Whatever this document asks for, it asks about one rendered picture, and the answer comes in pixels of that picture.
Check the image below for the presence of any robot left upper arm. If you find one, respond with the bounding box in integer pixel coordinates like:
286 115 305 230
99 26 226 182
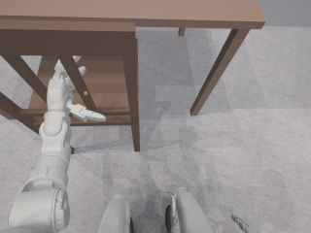
0 187 70 233

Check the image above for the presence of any robot right thigh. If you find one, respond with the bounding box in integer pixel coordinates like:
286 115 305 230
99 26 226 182
170 191 214 233

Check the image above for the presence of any right robot shin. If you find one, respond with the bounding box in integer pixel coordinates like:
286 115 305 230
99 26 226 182
170 187 187 233

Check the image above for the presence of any robot right hand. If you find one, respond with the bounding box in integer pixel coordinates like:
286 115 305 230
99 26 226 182
231 213 260 233

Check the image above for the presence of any robot left forearm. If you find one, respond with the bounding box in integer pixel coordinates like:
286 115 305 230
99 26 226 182
8 111 72 228

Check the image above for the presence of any table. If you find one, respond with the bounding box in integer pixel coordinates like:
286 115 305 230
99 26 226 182
0 0 266 120

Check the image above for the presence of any chair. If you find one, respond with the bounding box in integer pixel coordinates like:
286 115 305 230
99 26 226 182
0 19 140 154

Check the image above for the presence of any robot left hand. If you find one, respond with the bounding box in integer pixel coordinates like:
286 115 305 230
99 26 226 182
47 55 106 122

